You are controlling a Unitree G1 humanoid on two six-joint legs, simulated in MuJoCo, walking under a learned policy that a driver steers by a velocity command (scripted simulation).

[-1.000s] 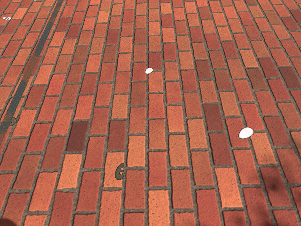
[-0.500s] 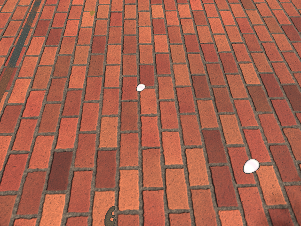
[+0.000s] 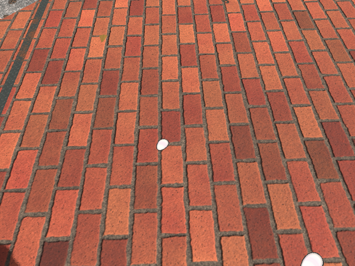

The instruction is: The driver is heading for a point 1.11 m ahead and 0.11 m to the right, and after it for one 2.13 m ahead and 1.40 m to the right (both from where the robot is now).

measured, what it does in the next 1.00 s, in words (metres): walks ahead: left foot, then right foot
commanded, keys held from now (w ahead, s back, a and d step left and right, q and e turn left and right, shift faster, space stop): w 1.00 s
